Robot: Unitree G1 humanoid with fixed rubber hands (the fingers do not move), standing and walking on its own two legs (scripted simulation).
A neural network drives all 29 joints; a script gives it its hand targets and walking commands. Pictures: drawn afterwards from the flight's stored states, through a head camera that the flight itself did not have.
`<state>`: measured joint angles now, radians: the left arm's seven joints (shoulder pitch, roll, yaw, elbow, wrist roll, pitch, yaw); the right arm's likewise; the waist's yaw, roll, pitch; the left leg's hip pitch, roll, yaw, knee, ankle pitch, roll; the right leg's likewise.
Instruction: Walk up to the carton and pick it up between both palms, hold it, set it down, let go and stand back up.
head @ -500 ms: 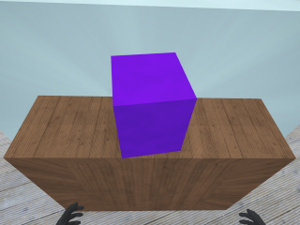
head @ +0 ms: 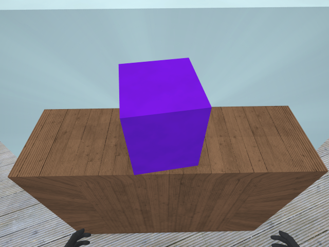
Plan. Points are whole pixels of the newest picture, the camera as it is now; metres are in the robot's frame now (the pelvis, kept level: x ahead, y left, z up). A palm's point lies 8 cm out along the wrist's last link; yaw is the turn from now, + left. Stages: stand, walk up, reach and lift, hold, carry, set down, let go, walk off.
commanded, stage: stand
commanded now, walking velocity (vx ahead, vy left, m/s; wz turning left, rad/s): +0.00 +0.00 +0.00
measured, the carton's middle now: (160, 117) +0.47 +0.05 +0.04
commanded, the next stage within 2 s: none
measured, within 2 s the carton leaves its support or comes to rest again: neither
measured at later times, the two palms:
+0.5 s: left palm out of the picture +0.10 +0.27 -0.09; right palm out of the picture +0.11 -0.28 -0.09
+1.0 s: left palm out of the picture +0.08 +0.27 -0.10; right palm out of the picture +0.08 -0.28 -0.10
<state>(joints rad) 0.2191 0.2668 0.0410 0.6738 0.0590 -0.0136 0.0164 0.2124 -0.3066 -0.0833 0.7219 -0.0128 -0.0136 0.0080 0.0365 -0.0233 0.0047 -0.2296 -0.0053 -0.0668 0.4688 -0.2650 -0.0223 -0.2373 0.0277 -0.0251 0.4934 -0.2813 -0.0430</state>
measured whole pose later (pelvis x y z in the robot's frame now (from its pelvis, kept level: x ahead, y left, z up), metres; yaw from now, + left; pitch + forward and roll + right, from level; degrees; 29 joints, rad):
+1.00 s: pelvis -0.03 +0.00 +0.00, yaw +0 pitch -1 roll +0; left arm 0.22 0.27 0.04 0.75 0.06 -0.03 0.01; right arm 0.21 -0.31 -0.08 0.83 -0.01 -0.01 0.01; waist 0.04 -0.02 0.00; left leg -0.23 -0.01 -0.07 0.47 -0.23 -0.02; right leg -0.24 0.03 -0.03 0.49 -0.24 -0.04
